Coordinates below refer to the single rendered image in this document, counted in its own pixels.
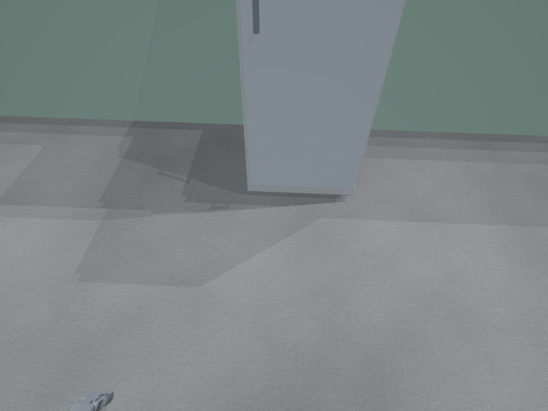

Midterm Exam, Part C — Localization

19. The fridge door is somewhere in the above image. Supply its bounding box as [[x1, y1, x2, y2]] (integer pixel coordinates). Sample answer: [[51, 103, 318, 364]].
[[241, 0, 403, 188]]

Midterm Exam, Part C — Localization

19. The left robot hand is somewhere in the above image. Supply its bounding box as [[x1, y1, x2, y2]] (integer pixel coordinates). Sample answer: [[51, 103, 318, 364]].
[[68, 390, 114, 411]]

